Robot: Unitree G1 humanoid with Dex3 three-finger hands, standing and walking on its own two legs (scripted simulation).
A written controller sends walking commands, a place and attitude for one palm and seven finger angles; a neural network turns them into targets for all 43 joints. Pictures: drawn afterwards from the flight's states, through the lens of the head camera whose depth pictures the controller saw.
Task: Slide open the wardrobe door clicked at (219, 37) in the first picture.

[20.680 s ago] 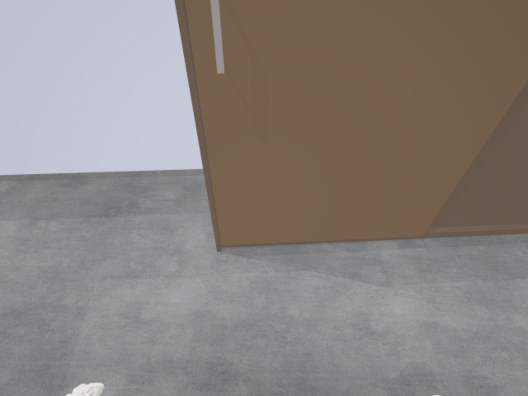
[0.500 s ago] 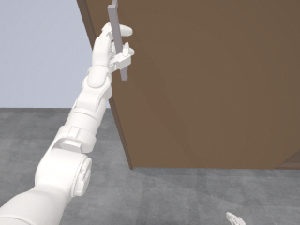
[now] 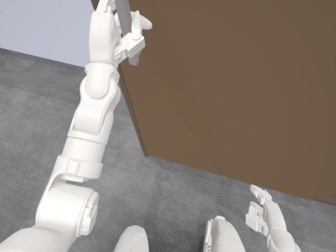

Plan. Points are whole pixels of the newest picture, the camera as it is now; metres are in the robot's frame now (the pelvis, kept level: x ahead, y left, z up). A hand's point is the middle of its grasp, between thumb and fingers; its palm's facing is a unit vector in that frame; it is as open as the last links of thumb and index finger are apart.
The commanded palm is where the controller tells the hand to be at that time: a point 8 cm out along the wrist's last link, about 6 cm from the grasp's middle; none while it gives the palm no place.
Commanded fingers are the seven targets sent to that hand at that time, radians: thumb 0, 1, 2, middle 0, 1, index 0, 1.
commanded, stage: step sideways, sliding the door along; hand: left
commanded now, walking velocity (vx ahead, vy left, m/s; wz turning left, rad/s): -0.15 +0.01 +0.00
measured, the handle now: (129, 14) +0.48 +0.18 +0.21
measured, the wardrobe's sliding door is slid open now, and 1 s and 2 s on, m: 0.00 0.19 0.29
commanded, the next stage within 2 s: none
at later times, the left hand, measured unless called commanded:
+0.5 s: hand (170, 41) +0.44 +0.09 +0.20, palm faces +0.38 -0.92 -0.02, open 6.4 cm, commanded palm +0.40 +0.03 +0.20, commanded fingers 0.00 0.90 0.90 -0.45 -1.40 -0.45 -1.40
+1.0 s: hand (249, 63) +0.42 -0.04 +0.20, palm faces -0.01 -1.00 +0.06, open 6.7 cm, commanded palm +0.39 -0.05 +0.19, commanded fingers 0.00 0.90 0.90 -0.45 -1.40 -0.45 -1.40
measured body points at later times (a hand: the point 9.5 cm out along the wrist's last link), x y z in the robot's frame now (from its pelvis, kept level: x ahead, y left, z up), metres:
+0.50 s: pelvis +0.10 -0.11 +0.00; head +0.21 -0.10 +0.43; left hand +0.42 +0.14 +0.20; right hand +0.33 -0.27 -0.11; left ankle +0.00 +0.03 -0.72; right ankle +0.13 -0.23 -0.71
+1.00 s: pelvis +0.19 -0.13 -0.01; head +0.28 -0.11 +0.43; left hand +0.41 +0.01 +0.20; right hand +0.37 -0.33 -0.11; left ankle +0.05 -0.02 -0.72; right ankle +0.27 -0.23 -0.70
